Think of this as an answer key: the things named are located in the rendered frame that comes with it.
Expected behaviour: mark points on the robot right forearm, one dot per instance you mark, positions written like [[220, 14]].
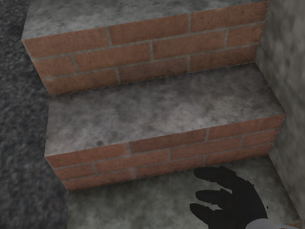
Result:
[[261, 224]]

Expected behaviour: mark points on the robot right hand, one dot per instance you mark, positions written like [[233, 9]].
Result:
[[240, 207]]

